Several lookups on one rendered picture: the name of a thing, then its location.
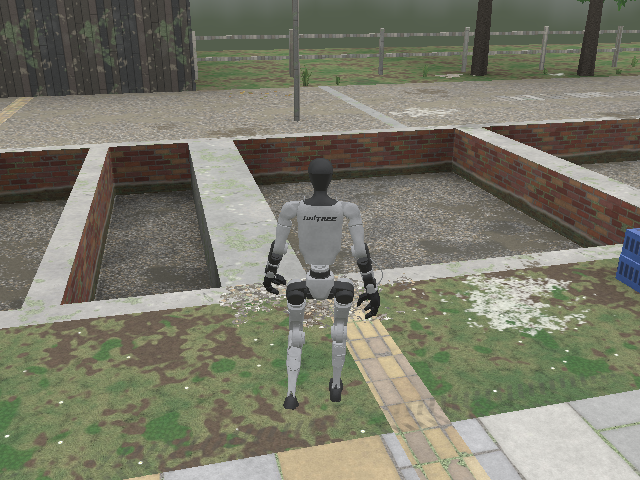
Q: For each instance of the robot right upper arm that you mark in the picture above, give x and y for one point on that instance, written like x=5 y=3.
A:
x=352 y=212

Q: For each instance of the robot right forearm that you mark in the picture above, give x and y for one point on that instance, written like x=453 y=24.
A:
x=367 y=273

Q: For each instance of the robot left upper arm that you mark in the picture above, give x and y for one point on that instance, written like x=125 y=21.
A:
x=289 y=210

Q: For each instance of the left robot shin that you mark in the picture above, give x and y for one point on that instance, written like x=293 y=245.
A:
x=293 y=364

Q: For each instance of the robot left forearm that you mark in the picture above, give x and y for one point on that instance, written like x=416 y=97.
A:
x=272 y=263

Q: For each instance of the left robot hand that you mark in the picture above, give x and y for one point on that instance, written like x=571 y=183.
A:
x=278 y=280

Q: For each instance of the right robot hand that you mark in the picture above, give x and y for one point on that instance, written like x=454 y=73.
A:
x=373 y=305

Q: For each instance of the right robot thigh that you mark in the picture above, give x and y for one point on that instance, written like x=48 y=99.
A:
x=343 y=297

